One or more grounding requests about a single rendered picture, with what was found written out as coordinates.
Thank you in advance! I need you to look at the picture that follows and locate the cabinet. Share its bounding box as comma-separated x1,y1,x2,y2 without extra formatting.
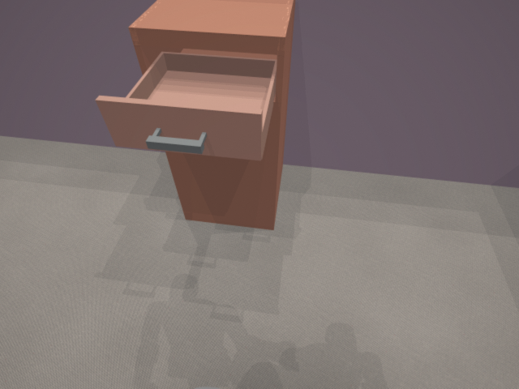
128,0,295,230

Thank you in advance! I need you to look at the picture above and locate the handle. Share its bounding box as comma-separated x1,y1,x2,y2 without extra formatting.
146,128,207,154

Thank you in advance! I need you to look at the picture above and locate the drawer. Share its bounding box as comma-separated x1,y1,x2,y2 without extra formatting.
95,52,277,160

